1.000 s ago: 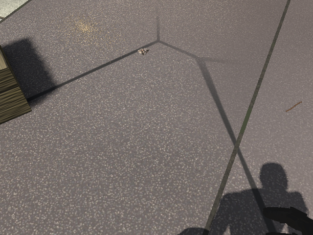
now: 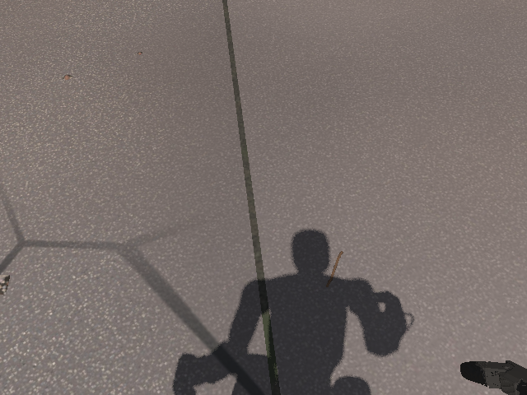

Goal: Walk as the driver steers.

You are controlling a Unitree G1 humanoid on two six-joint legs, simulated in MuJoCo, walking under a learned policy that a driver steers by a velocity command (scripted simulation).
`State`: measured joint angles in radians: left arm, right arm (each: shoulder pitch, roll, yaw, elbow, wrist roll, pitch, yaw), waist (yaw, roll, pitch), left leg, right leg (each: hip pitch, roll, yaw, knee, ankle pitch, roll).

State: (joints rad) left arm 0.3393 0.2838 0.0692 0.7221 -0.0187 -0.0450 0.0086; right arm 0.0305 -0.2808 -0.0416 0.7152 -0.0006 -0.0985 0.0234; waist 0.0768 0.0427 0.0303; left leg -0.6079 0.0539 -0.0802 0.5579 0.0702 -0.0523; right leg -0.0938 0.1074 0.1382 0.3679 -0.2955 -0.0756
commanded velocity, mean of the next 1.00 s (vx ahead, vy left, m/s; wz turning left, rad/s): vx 0.50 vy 0.00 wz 0.13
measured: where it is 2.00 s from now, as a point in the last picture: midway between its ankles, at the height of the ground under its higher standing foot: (235, 181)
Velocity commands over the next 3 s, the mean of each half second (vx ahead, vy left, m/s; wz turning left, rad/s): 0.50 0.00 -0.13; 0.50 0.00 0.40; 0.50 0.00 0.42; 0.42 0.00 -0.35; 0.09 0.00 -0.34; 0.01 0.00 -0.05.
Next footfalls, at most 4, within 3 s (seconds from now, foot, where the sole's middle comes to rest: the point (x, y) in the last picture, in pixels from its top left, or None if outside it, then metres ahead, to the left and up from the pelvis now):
0.10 left None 0.24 0.14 -0.78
0.60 right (353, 379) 0.51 -0.12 -0.78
1.12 left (239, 290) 0.74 0.19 -0.78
1.66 right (272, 189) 1.11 0.12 -0.78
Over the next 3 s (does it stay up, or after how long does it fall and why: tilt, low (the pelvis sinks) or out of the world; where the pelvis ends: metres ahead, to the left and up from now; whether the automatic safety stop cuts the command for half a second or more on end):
stays up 1.23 0.21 -0.01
